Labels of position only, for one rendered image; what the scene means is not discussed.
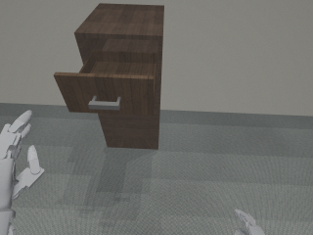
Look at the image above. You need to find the cabinet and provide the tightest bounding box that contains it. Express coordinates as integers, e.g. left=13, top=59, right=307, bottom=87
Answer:
left=74, top=3, right=164, bottom=150

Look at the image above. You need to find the drawer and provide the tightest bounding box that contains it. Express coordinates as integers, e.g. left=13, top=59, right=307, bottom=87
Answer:
left=54, top=50, right=157, bottom=116

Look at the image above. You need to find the robot right hand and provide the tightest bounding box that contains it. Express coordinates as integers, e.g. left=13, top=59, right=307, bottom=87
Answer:
left=235, top=209, right=265, bottom=235

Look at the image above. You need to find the handle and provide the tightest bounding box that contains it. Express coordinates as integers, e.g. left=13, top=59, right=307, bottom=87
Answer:
left=88, top=95, right=121, bottom=111

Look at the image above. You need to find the robot left hand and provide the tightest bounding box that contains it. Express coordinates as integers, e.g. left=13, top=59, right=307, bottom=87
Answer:
left=0, top=110, right=45, bottom=210

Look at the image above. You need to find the robot left forearm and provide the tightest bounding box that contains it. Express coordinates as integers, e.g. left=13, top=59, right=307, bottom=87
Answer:
left=0, top=209, right=17, bottom=235

